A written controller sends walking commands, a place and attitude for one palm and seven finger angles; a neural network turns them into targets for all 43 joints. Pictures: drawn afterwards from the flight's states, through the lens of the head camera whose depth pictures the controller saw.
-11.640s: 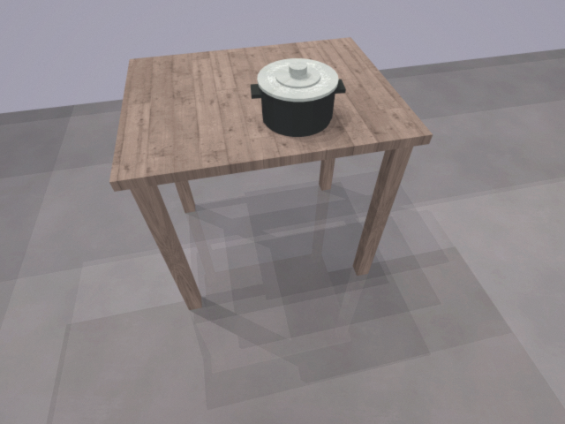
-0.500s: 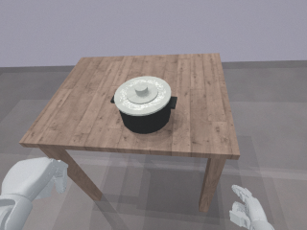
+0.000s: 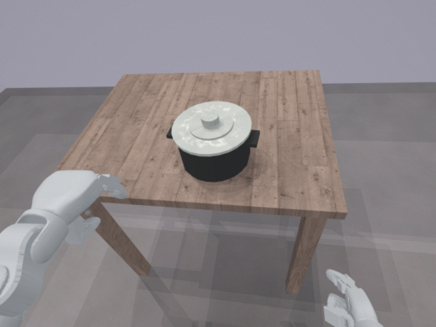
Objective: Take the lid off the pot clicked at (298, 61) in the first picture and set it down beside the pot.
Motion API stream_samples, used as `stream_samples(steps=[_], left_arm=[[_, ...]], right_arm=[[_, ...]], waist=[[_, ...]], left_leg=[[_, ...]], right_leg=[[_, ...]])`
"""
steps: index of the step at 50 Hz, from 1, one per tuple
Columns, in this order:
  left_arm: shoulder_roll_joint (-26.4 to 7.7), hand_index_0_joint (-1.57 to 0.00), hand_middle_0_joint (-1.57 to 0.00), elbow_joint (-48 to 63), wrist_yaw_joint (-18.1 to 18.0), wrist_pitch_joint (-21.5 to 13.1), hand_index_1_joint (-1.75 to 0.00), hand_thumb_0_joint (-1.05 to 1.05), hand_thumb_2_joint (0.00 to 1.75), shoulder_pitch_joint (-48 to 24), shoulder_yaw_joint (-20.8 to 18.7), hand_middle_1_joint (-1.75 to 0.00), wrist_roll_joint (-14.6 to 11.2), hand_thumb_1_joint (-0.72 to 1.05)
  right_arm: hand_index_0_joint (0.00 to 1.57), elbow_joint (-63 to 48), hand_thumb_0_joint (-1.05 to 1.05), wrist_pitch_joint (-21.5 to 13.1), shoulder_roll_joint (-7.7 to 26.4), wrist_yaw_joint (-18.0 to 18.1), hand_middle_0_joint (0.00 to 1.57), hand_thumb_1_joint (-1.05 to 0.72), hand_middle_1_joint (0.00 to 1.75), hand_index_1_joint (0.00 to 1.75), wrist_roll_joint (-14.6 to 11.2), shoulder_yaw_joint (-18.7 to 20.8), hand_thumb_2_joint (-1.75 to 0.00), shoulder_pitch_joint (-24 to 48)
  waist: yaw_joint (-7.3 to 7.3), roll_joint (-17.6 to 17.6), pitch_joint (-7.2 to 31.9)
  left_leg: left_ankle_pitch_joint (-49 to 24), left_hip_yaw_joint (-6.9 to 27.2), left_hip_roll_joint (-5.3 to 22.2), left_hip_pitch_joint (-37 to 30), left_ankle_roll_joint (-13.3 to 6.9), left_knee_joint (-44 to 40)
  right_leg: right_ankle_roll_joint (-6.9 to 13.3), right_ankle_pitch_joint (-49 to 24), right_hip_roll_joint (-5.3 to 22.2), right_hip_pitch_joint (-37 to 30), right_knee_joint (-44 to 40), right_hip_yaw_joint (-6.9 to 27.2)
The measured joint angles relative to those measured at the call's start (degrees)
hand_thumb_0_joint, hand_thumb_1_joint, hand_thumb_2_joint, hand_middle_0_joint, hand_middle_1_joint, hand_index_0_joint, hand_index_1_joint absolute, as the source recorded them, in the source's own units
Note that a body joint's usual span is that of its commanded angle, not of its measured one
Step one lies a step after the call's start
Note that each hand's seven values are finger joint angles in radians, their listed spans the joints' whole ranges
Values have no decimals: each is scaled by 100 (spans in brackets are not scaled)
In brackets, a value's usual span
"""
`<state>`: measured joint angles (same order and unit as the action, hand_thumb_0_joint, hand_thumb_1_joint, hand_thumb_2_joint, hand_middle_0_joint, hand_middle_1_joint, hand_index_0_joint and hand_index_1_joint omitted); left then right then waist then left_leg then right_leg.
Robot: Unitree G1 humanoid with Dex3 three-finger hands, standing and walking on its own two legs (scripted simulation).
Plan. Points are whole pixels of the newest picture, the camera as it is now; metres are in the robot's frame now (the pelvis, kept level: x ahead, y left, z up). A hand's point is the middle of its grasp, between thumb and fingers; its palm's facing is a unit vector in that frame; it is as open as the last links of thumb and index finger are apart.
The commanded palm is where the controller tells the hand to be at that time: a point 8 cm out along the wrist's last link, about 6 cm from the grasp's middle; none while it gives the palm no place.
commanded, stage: reach forward and open the fingers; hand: left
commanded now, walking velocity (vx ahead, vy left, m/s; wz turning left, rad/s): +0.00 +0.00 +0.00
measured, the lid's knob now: (209, 118) +0.56 +0.09 +0.07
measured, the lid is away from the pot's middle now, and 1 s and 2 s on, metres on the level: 0.00 0.00 0.00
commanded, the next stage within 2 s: move the open hand above the knob in 0.28 s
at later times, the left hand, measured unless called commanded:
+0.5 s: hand (97, 178) +0.31 +0.24 +0.14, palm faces -0.15 -0.03 -0.99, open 9.8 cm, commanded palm +0.30 +0.22 +0.21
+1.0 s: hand (147, 148) +0.38 +0.17 +0.14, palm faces -0.19 -0.02 -0.98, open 9.8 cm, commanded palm +0.37 +0.17 +0.21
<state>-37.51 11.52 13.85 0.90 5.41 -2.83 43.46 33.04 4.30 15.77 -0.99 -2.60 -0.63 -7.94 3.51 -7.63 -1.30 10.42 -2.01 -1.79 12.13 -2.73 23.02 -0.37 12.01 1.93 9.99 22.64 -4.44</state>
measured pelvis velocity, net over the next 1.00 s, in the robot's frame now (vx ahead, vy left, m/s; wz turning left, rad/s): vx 0.01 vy -0.01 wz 0.00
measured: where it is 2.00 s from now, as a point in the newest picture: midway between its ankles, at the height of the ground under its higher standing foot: outside the picture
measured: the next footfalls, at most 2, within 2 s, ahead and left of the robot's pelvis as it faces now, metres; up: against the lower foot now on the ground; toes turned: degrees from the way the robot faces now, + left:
none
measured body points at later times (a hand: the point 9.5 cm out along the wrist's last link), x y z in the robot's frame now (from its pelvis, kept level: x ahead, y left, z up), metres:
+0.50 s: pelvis +0.00 +0.00 +0.00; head +0.01 -0.05 +0.45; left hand +0.31 +0.24 +0.20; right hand +0.21 -0.22 -0.10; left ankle +0.02 +0.09 -0.74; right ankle +0.00 -0.12 -0.74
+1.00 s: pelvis +0.01 -0.01 +0.00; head +0.02 -0.06 +0.44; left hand +0.39 +0.17 +0.20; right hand +0.19 -0.24 -0.12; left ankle +0.02 +0.09 -0.74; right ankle +0.00 -0.12 -0.74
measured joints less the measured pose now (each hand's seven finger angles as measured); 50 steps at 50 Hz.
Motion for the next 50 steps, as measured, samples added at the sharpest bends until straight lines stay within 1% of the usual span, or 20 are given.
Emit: stream_samples(steps=[4, 8, 13, 21, 27, 33, 36, 40, 43, 47, 50], left_arm=[[-47, -90, -90, -94, 105, 16, -23, 0, 131, -249, 61, -23, 22, -13], [-65, -88, -88, -269, 193, 99, -15, 0, 134, -561, 108, -15, 6, -19], [-59, -86, -87, -365, 291, 200, -11, 0, 137, -858, 166, -11, 33, -23], [-115, -86, -86, -613, 504, 362, -9, 0, 141, -1403, 282, -9, 53, -26], [26, -86, -87, -886, 682, 662, -9, 0, 142, -1899, 595, -8, 111, -26], [151, -87, -87, -1136, 787, 747, -9, 0, 142, -2344, 888, -8, 202, -27], [207, -87, -87, -1276, 815, 823, -9, 0, 143, -2527, 942, -8, 228, -27], [316, -86, -87, -1480, 835, 939, -9, 0, 143, -2790, 1090, -8, 272, -27], [418, -86, -87, -1661, 840, 1007, -9, 0, 143, -3026, 1280, -8, 326, -27], [520, -87, -87, -1971, 799, 1011, -9, 0, 143, -3355, 1453, -8, 379, -27], [590, -87, -87, -2221, 755, 1039, -9, 0, 143, -3570, 1491, -8, 395, -27]], right_arm=[[20, -21, 2, -13, 1, -11, 20, -91, 30, 30, 0, -20, -90, 3], [20, -44, 2, 0, 26, -12, 20, -91, 30, 30, -17, -23, -90, 8], [20, -64, 2, 6, 70, -22, 20, -91, 30, 30, -24, -19, -90, 27], [20, -85, 2, 21, 102, -7, 20, -91, 30, 30, -55, -29, -90, 67], [20, -71, 2, 50, 115, -30, 20, -91, 30, 30, -84, -36, -90, 92], [20, -37, 2, 77, 79, -56, 20, -91, 30, 30, -89, -68, -90, 123], [20, -44, 2, 96, 61, -93, 20, -91, 30, 30, -99, -79, -90, 116], [20, -44, 2, 130, 62, -129, 20, -91, 30, 30, -122, -77, -90, 83], [20, -15, 2, 164, 68, -122, 20, -91, 30, 30, -135, -70, -90, 67], [20, 43, 2, 189, 66, -92, 20, -91, 30, 30, -148, -75, -90, 63], [20, 67, 2, 200, 62, -87, 20, -91, 30, 30, -159, -72, -90, 36]], waist=[[-27, 13, 13], [-30, 30, 23], [-34, 45, 36], [-42, 78, 25], [-64, 69, 40], [-113, 76, 61], [-144, 81, 79], [-170, 88, 99], [-184, 98, 99], [-224, 114, 103], [-266, 123, 129]], left_leg=[[-7, -24, -14, -11, -14, -7], [-4, -29, -24, -5, -19, 3], [2, -22, -34, 13, -22, 24], [23, 2, -29, 65, -11, 78], [33, 33, -51, 102, -8, 104], [54, 36, -60, 120, 2, 125], [72, 24, -55, 137, 9, 144], [94, 25, -53, 163, 20, 174], [104, 31, -57, 174, 28, 184], [123, 24, -52, 202, 40, 208], [135, 11, -43, 226, 49, 214]], right_leg=[[-11, 4, 15, 12, 28, 25], [-17, 16, 27, 28, 60, 31], [-18, 33, 37, 47, 93, 25], [-3, 64, 34, 91, 149, 2], [1, 111, 57, 134, 217, -26], [13, 164, 68, 177, 293, -26], [22, 191, 65, 211, 337, -12], [32, 229, 65, 248, 393, -11], [40, 256, 69, 270, 431, -15], [53, 291, 66, 317, 487, -6], [65, 311, 58, 358, 517, 9]])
